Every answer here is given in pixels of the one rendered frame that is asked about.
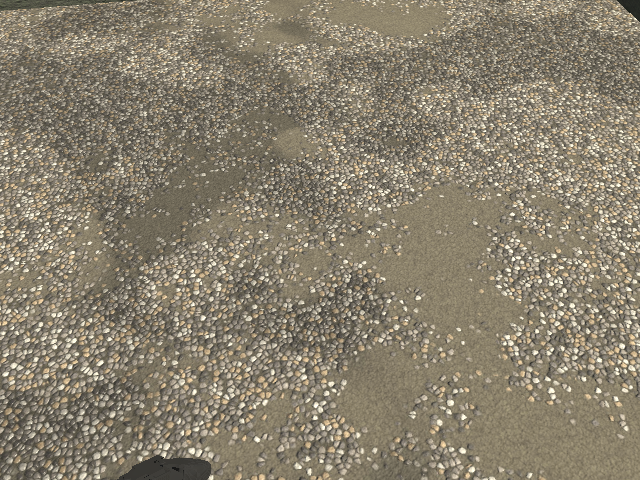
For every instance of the left robot hand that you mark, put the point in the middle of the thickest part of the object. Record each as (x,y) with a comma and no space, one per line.
(157,468)

